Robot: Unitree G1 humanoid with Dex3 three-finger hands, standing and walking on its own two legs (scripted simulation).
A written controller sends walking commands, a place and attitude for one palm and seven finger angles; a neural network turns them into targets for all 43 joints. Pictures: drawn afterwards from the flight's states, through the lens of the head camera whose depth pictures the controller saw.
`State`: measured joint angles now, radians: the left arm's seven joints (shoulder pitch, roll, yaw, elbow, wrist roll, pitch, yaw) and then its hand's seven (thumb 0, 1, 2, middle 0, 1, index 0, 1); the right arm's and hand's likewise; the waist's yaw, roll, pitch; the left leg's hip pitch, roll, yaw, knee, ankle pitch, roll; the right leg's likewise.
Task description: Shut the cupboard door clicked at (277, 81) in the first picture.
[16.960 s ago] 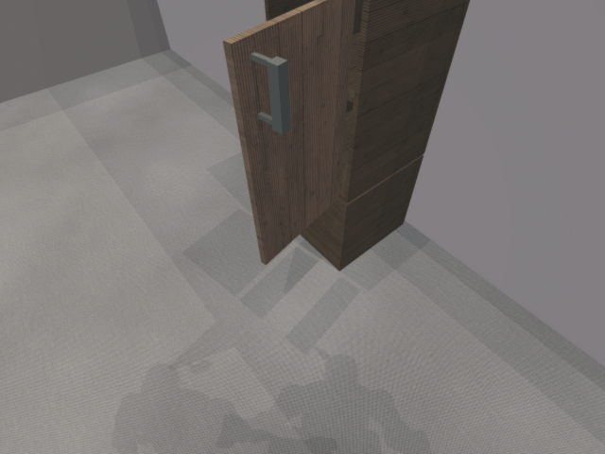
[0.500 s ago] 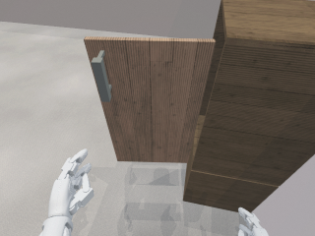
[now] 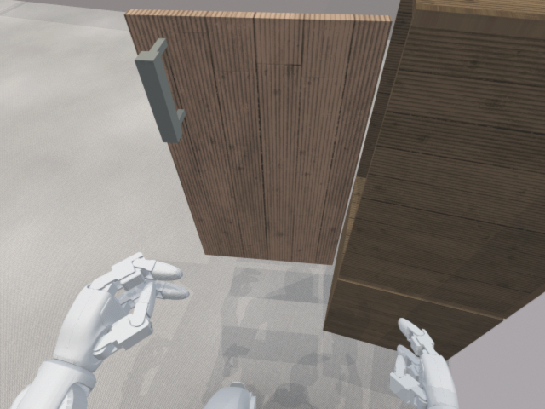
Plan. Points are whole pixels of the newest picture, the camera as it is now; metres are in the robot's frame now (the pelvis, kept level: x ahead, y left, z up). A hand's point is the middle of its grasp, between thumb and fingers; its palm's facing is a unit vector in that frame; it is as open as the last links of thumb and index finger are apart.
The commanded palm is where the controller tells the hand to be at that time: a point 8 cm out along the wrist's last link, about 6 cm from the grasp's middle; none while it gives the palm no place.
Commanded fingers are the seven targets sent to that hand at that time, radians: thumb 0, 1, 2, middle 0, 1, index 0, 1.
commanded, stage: raise the hand and make a fist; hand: left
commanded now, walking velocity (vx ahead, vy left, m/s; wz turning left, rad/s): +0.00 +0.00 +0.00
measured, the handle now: (166, 92) +0.48 +0.20 +0.22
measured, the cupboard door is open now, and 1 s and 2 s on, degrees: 100 100 100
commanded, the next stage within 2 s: bring the fist close to the handle in 1.20 s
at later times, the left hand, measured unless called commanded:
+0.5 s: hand (70, 277) +0.21 +0.22 +0.18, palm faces +0.03 -1.00 -0.09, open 3.1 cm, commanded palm +0.19 +0.27 +0.18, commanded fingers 0.00 0.90 0.90 -1.30 -1.50 -1.30 -1.50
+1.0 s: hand (68, 252) +0.22 +0.22 +0.21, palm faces -0.01 -1.00 -0.06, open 3.1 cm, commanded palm +0.19 +0.26 +0.22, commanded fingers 0.00 0.90 0.90 -1.30 -1.50 -1.30 -1.50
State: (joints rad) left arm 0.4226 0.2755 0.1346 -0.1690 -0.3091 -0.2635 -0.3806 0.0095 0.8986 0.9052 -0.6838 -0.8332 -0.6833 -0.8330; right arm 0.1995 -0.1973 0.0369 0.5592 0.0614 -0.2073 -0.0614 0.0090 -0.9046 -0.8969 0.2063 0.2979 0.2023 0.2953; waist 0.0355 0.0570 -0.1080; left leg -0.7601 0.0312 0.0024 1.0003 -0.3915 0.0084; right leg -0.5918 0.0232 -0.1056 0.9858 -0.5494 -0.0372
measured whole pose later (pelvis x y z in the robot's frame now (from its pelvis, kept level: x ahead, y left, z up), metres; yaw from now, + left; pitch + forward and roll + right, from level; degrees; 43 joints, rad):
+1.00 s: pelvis -0.01 +0.02 +0.06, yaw +0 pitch -4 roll -1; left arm 0.19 0.31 0.24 -0.28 -0.32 0.25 -0.24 0.01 0.90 0.91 -1.30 -1.50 -1.30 -1.50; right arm 0.22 -0.26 0.09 0.61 0.09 -0.22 -0.06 0.01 -0.90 -0.90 0.21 0.30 0.20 0.30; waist 0.04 0.07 -0.03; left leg -0.27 -0.01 0.04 0.51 -0.17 0.05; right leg -0.12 0.00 -0.07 0.49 -0.30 -0.01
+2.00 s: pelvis +0.02 +0.01 +0.06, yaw -1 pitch -2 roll +0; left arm -0.11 0.28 0.19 -0.05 -0.26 0.20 -0.16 0.01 0.90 0.90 -1.30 -1.50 -1.30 -1.50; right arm 0.19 -0.25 0.07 0.63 0.07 -0.16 -0.06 0.01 -0.91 -0.90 0.20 0.30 0.20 0.29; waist 0.03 0.05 -0.03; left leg -0.27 0.00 0.05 0.53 -0.23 0.02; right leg -0.13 0.01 -0.06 0.52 -0.36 -0.03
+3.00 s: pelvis +0.02 -0.01 +0.06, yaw -1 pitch -1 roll +0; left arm -0.43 0.32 0.19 0.37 -0.22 0.12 -0.16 0.01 0.90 0.90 -1.30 -1.50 -1.30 -1.50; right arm 0.19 -0.27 0.06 0.64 0.08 -0.06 -0.07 0.01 -0.91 -0.90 0.20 0.30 0.20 0.29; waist -0.01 0.04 -0.01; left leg -0.29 0.01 0.04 0.52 -0.21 0.01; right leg -0.15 0.03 -0.06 0.51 -0.35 -0.04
